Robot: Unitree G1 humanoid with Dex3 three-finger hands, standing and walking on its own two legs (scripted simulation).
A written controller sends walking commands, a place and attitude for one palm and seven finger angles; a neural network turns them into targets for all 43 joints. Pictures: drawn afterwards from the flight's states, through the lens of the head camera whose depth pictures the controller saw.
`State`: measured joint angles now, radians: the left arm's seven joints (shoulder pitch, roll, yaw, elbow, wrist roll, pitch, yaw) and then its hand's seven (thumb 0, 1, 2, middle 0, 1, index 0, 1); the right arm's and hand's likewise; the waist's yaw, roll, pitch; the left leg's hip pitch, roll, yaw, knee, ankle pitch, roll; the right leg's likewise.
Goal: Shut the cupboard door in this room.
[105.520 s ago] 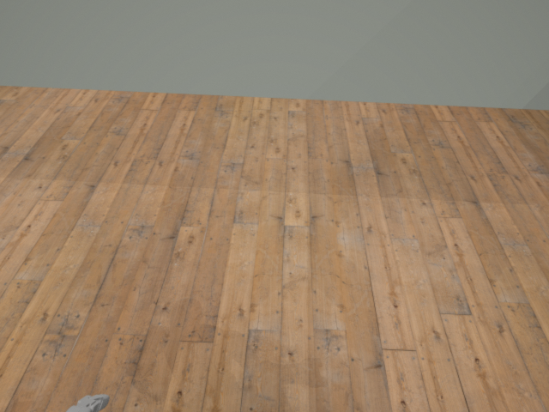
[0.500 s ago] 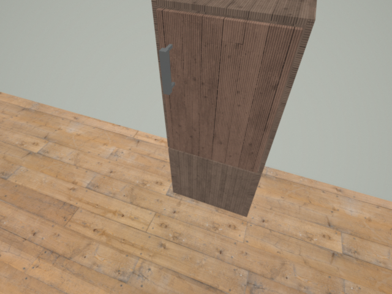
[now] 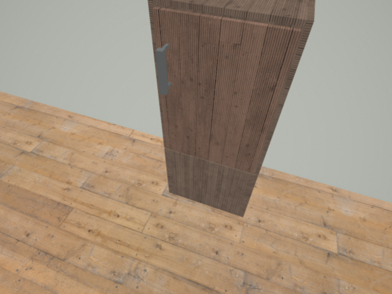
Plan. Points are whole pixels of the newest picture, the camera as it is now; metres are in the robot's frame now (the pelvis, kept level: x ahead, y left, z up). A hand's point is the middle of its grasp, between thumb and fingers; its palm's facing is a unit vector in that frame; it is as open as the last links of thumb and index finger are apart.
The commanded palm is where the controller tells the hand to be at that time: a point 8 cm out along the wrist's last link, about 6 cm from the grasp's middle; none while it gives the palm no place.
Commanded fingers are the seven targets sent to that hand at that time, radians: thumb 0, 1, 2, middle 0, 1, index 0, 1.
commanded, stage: look to check the result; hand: left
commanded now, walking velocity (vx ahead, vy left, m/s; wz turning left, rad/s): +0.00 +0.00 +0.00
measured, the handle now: (165, 69) +0.75 +0.14 +0.08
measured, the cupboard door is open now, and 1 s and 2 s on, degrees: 0 0 0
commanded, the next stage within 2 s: stand and wait in 0.40 s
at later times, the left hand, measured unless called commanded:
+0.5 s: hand out of the picture -0.03 +0.15 -0.18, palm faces +0.04 -0.99 -0.15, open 7.4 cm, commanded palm none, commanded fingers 0.00 0.90 0.90 -0.20 -0.30 -0.20 -0.30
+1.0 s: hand out of the picture -0.03 +0.15 -0.18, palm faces +0.05 -0.99 -0.16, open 7.4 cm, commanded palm none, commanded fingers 0.00 0.90 0.90 -0.20 -0.30 -0.20 -0.30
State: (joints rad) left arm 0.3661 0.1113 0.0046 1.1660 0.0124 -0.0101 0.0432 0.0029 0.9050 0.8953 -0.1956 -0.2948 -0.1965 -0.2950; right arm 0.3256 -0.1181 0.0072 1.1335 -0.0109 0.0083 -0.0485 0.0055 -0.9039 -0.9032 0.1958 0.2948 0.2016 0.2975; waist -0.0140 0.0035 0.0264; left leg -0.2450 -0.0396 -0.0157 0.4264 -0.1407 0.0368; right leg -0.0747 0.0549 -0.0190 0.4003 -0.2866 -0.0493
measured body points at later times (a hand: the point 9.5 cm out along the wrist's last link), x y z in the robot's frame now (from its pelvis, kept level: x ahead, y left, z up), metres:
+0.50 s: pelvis +0.01 +0.00 +0.00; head +0.02 +0.00 +0.45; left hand -0.03 +0.20 -0.16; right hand -0.01 -0.21 -0.16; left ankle +0.06 +0.09 -0.74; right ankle -0.04 -0.09 -0.74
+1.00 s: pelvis +0.02 -0.01 +0.00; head +0.03 +0.00 +0.45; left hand -0.03 +0.20 -0.16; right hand +0.00 -0.21 -0.16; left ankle +0.06 +0.09 -0.74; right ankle -0.04 -0.09 -0.74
